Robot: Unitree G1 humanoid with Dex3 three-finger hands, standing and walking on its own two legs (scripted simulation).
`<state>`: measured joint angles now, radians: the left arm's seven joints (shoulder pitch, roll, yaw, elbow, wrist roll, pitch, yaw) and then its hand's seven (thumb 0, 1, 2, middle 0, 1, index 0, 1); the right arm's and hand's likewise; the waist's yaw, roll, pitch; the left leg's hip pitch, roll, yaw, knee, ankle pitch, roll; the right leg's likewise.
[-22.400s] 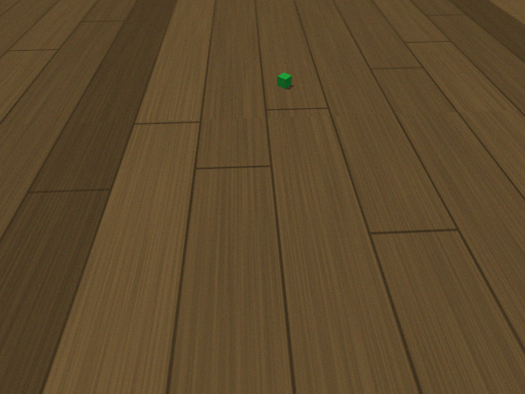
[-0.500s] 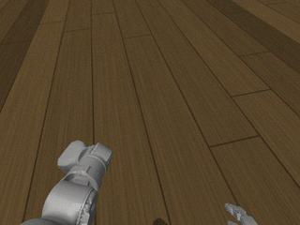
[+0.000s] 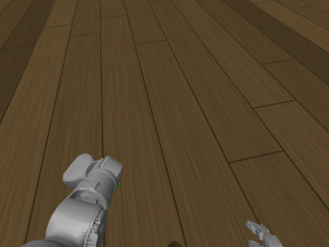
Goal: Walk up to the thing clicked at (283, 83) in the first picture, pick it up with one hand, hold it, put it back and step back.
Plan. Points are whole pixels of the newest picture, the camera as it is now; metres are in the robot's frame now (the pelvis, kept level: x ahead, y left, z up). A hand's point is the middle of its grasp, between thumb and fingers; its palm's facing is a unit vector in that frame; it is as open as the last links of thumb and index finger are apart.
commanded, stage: hold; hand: left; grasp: from above
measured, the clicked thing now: (99, 181) +0.32 +0.22 -0.08
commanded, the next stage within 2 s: crouch in 0.30 s
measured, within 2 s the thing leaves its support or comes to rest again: neither
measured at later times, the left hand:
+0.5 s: hand (93, 177) +0.31 +0.22 -0.04, palm faces -0.16 -0.43 -0.89, open 9.7 cm
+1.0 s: hand (103, 198) +0.32 +0.23 -0.20, palm faces -0.17 -0.38 -0.91, open 9.7 cm
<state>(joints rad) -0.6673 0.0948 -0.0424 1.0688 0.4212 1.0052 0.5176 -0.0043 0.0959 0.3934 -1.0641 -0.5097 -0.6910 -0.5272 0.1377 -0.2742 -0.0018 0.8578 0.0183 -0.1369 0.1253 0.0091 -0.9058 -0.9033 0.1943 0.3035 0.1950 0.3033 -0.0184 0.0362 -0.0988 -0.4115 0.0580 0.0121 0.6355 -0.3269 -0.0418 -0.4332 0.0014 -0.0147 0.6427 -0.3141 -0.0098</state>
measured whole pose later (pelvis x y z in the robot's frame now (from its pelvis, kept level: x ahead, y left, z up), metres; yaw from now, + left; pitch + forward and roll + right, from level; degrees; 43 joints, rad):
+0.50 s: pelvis +0.01 +0.00 +0.00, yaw +0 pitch +7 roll +0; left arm -0.69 0.10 -0.03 1.10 0.44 1.00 0.51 -0.01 0.10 0.39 -1.05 -0.53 -0.68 -0.54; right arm 0.13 -0.27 -0.01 0.85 0.02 -0.13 0.13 0.01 -0.89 -0.90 0.19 0.30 0.20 0.30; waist -0.01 0.04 -0.10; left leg -0.41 0.06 0.01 0.62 -0.33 -0.04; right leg -0.44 0.00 -0.02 0.63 -0.32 -0.01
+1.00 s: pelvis -0.03 +0.00 -0.10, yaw -1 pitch +24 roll -1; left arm -0.91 0.21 0.20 1.45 0.48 0.71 0.79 0.00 0.14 0.37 -1.01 -0.57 -0.65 -0.53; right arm 0.17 -0.27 -0.05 0.91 -0.10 -0.18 0.17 0.01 -0.87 -0.89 0.19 0.30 0.20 0.30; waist -0.10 -0.02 -0.17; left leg -1.14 0.07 -0.03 1.25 -0.52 -0.05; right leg -1.15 0.01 -0.03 1.22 -0.49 -0.01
